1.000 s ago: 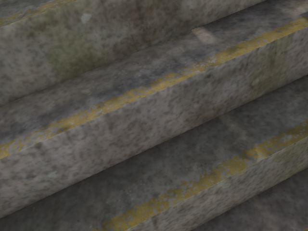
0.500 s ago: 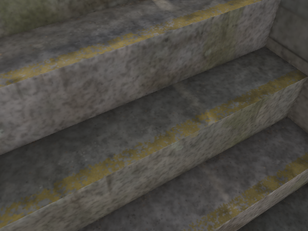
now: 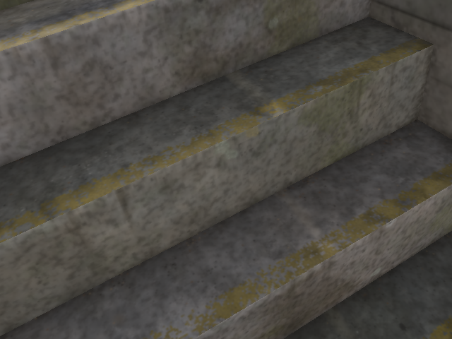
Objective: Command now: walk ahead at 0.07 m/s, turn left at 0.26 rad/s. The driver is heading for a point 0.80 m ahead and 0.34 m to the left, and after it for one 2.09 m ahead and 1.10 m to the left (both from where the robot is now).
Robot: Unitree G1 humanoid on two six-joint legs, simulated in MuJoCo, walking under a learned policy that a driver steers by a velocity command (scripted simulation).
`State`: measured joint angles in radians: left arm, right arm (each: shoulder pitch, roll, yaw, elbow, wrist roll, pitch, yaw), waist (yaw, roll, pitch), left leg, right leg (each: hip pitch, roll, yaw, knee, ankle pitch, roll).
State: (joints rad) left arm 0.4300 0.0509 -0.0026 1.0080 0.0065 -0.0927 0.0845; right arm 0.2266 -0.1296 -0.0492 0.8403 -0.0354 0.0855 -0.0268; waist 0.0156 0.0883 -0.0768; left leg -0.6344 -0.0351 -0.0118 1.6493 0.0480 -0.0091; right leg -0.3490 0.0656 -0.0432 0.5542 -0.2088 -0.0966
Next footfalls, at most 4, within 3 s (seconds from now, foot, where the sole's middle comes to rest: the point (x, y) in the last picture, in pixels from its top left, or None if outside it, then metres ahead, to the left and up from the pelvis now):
0.16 left None -0.03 0.10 -0.77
0.56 right None -0.12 -0.16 -1.00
0.96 left None -0.22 0.06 -1.00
1.28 right None -0.10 -0.12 -1.00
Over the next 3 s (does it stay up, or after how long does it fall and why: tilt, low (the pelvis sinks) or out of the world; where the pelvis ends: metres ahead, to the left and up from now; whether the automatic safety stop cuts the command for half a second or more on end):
stays up -0.20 0.01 -0.26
